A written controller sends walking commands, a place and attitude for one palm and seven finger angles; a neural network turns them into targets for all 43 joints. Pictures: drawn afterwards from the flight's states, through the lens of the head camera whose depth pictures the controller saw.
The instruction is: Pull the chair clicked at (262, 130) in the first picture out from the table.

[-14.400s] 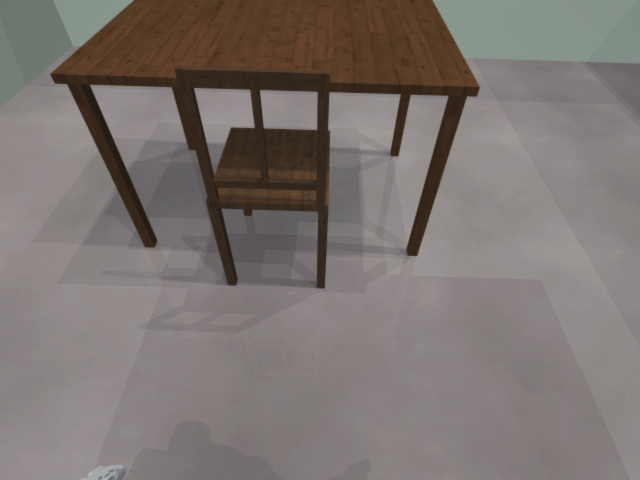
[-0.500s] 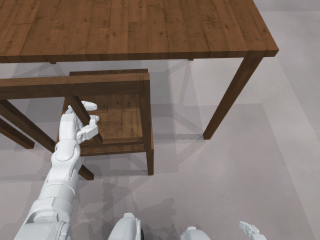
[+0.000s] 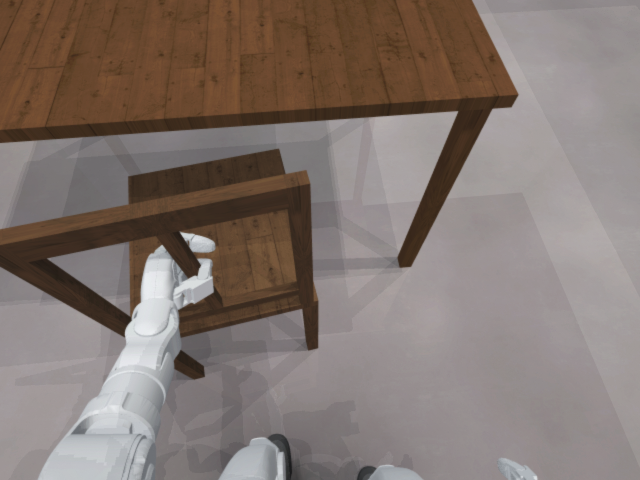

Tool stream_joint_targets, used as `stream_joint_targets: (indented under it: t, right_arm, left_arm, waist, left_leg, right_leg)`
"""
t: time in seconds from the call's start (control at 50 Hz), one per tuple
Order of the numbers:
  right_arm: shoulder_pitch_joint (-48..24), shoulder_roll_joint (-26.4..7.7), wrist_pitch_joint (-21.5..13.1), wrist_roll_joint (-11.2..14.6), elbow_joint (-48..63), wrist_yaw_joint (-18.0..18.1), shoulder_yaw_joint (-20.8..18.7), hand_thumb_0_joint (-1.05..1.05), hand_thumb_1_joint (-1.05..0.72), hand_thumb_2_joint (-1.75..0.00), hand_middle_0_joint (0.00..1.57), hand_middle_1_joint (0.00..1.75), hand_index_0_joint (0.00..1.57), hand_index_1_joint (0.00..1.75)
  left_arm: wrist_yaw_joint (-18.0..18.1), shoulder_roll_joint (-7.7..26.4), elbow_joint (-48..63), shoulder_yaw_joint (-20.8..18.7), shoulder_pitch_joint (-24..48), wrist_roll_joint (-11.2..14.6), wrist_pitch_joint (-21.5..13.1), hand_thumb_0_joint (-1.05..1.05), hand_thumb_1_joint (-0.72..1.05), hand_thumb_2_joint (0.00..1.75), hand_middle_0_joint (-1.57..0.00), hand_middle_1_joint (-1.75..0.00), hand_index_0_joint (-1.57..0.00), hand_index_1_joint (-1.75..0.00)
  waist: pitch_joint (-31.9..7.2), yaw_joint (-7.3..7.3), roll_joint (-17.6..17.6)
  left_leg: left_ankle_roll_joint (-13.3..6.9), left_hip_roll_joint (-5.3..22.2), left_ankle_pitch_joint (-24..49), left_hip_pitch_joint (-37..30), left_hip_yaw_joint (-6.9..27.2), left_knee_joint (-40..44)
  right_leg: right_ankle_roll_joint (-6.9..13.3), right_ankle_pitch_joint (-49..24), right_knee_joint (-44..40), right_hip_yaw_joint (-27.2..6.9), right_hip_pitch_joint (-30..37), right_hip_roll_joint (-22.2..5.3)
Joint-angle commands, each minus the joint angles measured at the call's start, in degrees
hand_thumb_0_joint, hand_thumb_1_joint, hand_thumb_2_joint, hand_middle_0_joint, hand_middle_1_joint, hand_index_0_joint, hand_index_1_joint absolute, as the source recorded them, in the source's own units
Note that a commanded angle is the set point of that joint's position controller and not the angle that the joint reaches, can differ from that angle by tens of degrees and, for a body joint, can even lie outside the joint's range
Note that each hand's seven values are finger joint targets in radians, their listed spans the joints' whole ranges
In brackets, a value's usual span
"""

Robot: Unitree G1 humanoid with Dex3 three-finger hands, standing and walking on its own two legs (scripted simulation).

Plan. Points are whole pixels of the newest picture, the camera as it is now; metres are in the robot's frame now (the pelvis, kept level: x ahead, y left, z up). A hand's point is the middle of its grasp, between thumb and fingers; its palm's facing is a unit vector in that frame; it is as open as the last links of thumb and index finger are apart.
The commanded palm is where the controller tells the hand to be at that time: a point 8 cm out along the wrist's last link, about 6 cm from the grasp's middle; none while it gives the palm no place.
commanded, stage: step backward, pulling the chair out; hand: left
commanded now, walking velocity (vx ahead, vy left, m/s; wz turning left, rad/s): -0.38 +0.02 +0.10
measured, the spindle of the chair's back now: (196, 273) +0.40 +0.19 -0.10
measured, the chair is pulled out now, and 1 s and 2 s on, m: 0.09 0.18 0.27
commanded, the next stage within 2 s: none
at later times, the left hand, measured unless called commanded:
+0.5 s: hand (217, 339) +0.29 +0.14 -0.06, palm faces +0.06 -0.98 -0.17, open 5.1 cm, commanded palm +0.29 +0.19 -0.06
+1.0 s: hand (217, 341) +0.29 +0.14 -0.06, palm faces +0.08 -0.98 -0.18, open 5.2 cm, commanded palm +0.28 +0.19 -0.06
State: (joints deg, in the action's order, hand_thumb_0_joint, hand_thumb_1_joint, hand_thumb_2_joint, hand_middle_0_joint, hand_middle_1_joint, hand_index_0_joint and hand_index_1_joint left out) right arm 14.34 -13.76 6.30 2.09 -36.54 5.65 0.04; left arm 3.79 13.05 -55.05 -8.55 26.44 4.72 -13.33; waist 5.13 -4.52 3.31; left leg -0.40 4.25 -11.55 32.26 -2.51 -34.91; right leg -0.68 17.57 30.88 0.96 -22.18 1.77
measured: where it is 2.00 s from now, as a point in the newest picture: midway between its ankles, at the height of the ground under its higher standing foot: outside the picture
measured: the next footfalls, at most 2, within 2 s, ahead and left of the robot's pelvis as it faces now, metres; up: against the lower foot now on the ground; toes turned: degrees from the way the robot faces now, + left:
left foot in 1.12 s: +0.00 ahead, +0.12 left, +0.00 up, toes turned +1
right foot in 1.78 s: -0.08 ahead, -0.13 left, +0.00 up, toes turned +1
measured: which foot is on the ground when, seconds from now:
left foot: down 0.00-0.96, up 0.98-1.00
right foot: down 0.00-1.00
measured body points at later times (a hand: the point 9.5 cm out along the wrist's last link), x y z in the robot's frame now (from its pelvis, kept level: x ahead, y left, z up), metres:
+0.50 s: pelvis -0.06 +0.00 -0.01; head +0.01 -0.01 +0.44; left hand +0.28 +0.19 -0.05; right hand +0.04 -0.26 -0.14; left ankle +0.06 +0.11 -0.73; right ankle -0.03 -0.13 -0.73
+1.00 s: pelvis -0.07 -0.02 -0.01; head +0.00 -0.02 +0.44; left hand +0.28 +0.19 -0.05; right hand +0.04 -0.27 -0.14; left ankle +0.05 +0.11 -0.72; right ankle -0.03 -0.13 -0.73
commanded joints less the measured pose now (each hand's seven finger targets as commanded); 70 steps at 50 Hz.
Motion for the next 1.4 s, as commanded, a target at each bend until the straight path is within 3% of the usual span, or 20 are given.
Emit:
stream_joint_targets:
  t: [0.0,0.24,0.44,0.52,0.6,0.66,0.74,0.82,0.9,0.94,1.0,1.04,1.08,1.12,1.14,1.16,1.2,1.24,1.32,1.38]
  right_arm:
    - [3.5,-8.4,-1.8,0.0,4.2,1.1,-3.2,0.00,-0.90,-0.90,0.20,0.30,0.20,0.30]
    - [0.4,-8.7,-6.6,0.7,2.4,1.9,-2.9,0.00,-0.90,-0.90,0.20,0.30,0.20,0.30]
    - [0.2,-9.0,-10.5,-0.3,0.2,2.2,-2.3,0.00,-0.90,-0.90,0.20,0.30,0.20,0.30]
    - [0.7,-8.7,-11.4,-0.3,-0.4,2.1,-2.5,0.00,-0.90,-0.90,0.20,0.30,0.20,0.30]
    - [0.7,-8.1,-11.9,-0.3,-2.5,2.4,-2.4,0.00,-0.90,-0.90,0.20,0.30,0.20,0.30]
    - [0.3,-9.0,-11.7,-0.3,-3.1,2.8,-2.6,0.00,-0.90,-0.90,0.20,0.30,0.20,0.30]
    - [-0.6,-9.3,-11.4,-0.8,-2.3,2.5,-2.2,0.00,-0.90,-0.90,0.20,0.30,0.20,0.30]
    - [0.8,-8.9,-11.9,-1.1,-2.6,2.3,-2.2,0.00,-0.90,-0.90,0.20,0.30,0.20,0.30]
    - [0.7,-8.6,-12.4,-0.5,-1.5,2.2,-2.7,0.00,-0.90,-0.90,0.20,0.30,0.20,0.30]
    - [0.9,-7.9,-12.5,0.0,-1.6,2.1,-2.7,0.00,-0.90,-0.90,0.20,0.30,0.20,0.30]
    - [-1.7,-7.5,-12.1,-0.9,-2.1,2.2,-1.8,0.00,-0.90,-0.90,0.20,0.30,0.20,0.30]
    - [-1.0,-8.2,-12.1,-0.7,-3.0,2.6,-1.5,0.00,-0.90,-0.90,0.20,0.30,0.20,0.30]
    - [-0.5,-9.9,-11.6,-0.4,-3.1,3.4,-2.1,0.00,-0.90,-0.90,0.20,0.30,0.20,0.30]
    - [1.3,-9.8,-10.5,-0.4,-2.3,2.7,-2.5,0.00,-0.90,-0.90,0.20,0.30,0.20,0.30]
    - [0.9,-8.9,-10.0,-1.1,-2.0,2.3,-2.2,0.00,-0.90,-0.90,0.20,0.30,0.20,0.30]
    - [0.0,-8.1,-9.7,-1.6,-1.8,1.6,-2.3,0.00,-0.90,-0.90,0.20,0.30,0.20,0.30]
    - [1.6,-8.0,-9.3,-2.3,-1.4,0.5,-2.9,0.00,-0.90,-0.90,0.20,0.30,0.20,0.30]
    - [2.3,-8.0,-9.2,-2.2,-1.0,-0.4,-3.1,0.00,-0.90,-0.90,0.20,0.30,0.20,0.30]
    - [1.5,-8.0,-8.6,-1.6,0.6,-0.9,-2.7,0.00,-0.90,-0.90,0.20,0.30,0.20,0.30]
    - [1.3,-8.2,-8.4,0.0,2.3,0.7,-3.4,0.00,-0.90,-0.90,0.20,0.30,0.20,0.30]
  left_arm:
    - [1.1,10.9,9.6,2.0,14.0,-3.3,-2.2,0.00,0.90,0.90,-0.50,-1.45,-0.50,-1.45]
    - [1.9,7.7,5.2,6.3,18.2,-1.4,-2.3,0.00,0.90,0.90,-0.50,-1.45,-0.50,-1.45]
    - [2.3,5.9,3.8,7.3,21.2,-1.5,-2.6,0.00,0.90,0.90,-0.50,-1.45,-0.50,-1.45]
    - [2.5,7.2,3.2,6.8,21.1,-1.7,-2.8,0.00,0.90,0.90,-0.50,-1.45,-0.50,-1.45]
    - [3.5,9.2,1.1,5.9,20.2,-2.6,-3.5,0.00,0.90,0.90,-0.50,-1.45,-0.50,-1.45]
    - [3.2,8.5,1.7,6.2,21.5,-2.7,-3.8,0.00,0.90,0.90,-0.50,-1.45,-0.50,-1.45]
    - [2.2,4.9,3.1,7.9,23.2,-1.6,-3.8,0.00,0.90,0.90,-0.50,-1.45,-0.50,-1.45]
    - [2.1,4.8,3.2,7.8,22.0,-1.9,-3.0,0.00,0.90,0.90,-0.50,-1.45,-0.50,-1.45]
    - [2.0,7.4,2.9,6.6,21.2,-2.0,-2.3,0.00,0.90,0.90,-0.50,-1.45,-0.50,-1.45]
    - [2.5,9.4,2.8,6.2,22.1,-2.2,-2.7,0.00,0.90,0.90,-0.50,-1.45,-0.50,-1.45]
    - [2.9,9.3,2.7,5.7,20.5,-2.8,-1.8,0.00,0.90,0.90,-0.50,-1.45,-0.50,-1.45]
    - [2.7,9.1,3.0,4.9,20.3,-2.7,-0.8,0.00,0.90,0.90,-0.50,-1.45,-0.50,-1.45]
    - [2.6,9.1,3.0,4.9,20.6,-2.4,-0.3,0.00,0.90,0.90,-0.50,-1.45,-0.50,-1.45]
    - [1.8,5.3,5.2,7.1,22.4,-2.3,-0.7,0.00,0.90,0.90,-0.50,-1.45,-0.50,-1.45]
    - [1.3,3.4,7.4,8.4,24.6,-2.7,-1.2,0.00,0.90,0.90,-0.50,-1.45,-0.50,-1.45]
    - [0.9,2.6,6.5,8.8,24.4,-3.2,-0.9,0.00,0.90,0.90,-0.50,-1.45,-0.50,-1.45]
    - [1.1,2.5,6.6,8.0,22.3,-3.3,-1.1,0.00,0.90,0.90,-0.50,-1.45,-0.50,-1.45]
    - [1.0,2.5,7.3,7.8,21.4,-3.4,-1.4,0.00,0.90,0.90,-0.50,-1.45,-0.50,-1.45]
    - [0.7,4.4,8.9,6.6,18.5,-3.9,-1.4,0.00,0.90,0.90,-0.50,-1.45,-0.50,-1.45]
    - [1.6,10.5,9.0,2.7,15.2,-2.6,-1.6,0.00,0.90,0.90,-0.50,-1.45,-0.50,-1.45]
  waist:
    - [-31.5,0.86,6.1]
    - [-21.2,1.40,2.4]
    - [-20.6,2.49,5.0]
    - [-18.9,2.15,-0.4]
    - [-18.8,1.87,-6.7]
    - [-20.9,1.58,-4.9]
    - [-19.6,2.49,5.9]
    - [-21.5,2.74,5.5]
    - [-19.7,2.62,1.3]
    - [-18.8,1.54,-8.1]
    - [-19.1,3.10,-5.0]
    - [-20.1,2.71,-8.3]
    - [-20.7,2.54,-6.9]
    - [-23.9,2.60,-4.3]
    - [-26.5,2.09,2.1]
    - [-25.3,2.05,6.1]
    - [-26.0,2.37,9.4]
    - [-26.7,2.13,8.3]
    - [-25.7,1.95,6.5]
    - [-29.8,1.71,-6.3]
  left_leg:
    - [-1.4,4.9,33.9,-25.7,6.6,-0.3]
    - [-1.6,3.7,0.7,-19.8,8.5,6.3]
    - [-4.0,7.3,-4.7,-18.5,14.4,10.5]
    - [-1.8,3.7,-6.4,-16.5,9.5,5.5]
    - [1.9,-1.4,-3.3,-18.4,4.3,-5.2]
    - [0.3,1.9,12.8,-19.9,7.9,1.7]
    - [-5.0,9.7,4.6,-20.9,20.4,12.0]
    - [-5.6,9.7,8.2,-23.0,19.4,9.2]
    - [-2.2,5.1,-0.5,-13.9,12.0,4.4]
    - [1.6,-1.0,-6.4,-13.9,5.6,-6.2]
    - [2.8,-2.8,-11.6,-9.8,8.7,-14.6]
    - [2.4,-1.4,-7.1,-9.7,9.4,-4.7]
    - [0.9,1.9,18.7,-15.6,9.9,5.4]
    - [-2.5,6.7,38.4,-24.3,14.1,4.1]
    - [-3.6,7.8,44.7,-27.8,16.1,3.6]
    - [-4.1,9.3,44.7,-27.4,17.5,5.6]
    - [-6.4,11.4,49.3,-33.5,19.5,4.6]
    - [-6.2,11.2,54.2,-36.1,18.2,2.0]
    - [-3.3,8.7,43.0,-25.5,14.4,0.1]
    - [2.5,0.5,9.8,-13.6,6.9,-8.0]
  right_leg:
    - [0.2,-32.1,-0.5,-2.7,7.5,-6.7]
    - [0.7,-0.4,-5.6,-3.7,1.3,-6.5]
    - [1.2,5.1,1.0,-2.4,0.5,-3.5]
    - [1.7,5.9,-6.0,-6.0,1.0,-6.8]
    - [5.5,-3.6,-10.3,-11.2,0.0,-16.5]
    - [1.7,-16.4,-2.6,-4.5,4.3,-10.4]
    - [0.7,4.2,7.6,-1.3,-0.9,-2.6]
    - [1.4,3.8,3.9,-2.1,0.7,-2.5]
    - [2.5,1.6,-4.3,-7.5,6.5,-7.0]
    - [6.3,0.8,-11.3,-16.9,3.6,-17.0]
    - [9.6,-24.2,-7.8,-14.7,9.2,-21.8]
    - [6.9,-39.0,-1.8,-9.4,16.3,-19.6]
    - [2.2,-39.3,2.4,-3.9,15.8,-13.4]
    - [-0.1,-30.9,4.1,-2.5,10.8,-7.1]
    - [-0.1,-23.3,6.4,-2.3,8.4,-6.5]
    - [0.3,-7.0,10.0,-1.8,5.2,-5.2]
    - [0.9,5.1,10.2,-2.1,-0.2,-3.7]
    - [1.1,1.1,6.4,-2.4,0.7,-3.6]
    - [1.6,-18.3,-0.6,-3.4,11.3,-5.4]
    - [6.5,-48.2,-2.2,-11.0,24.3,-16.1]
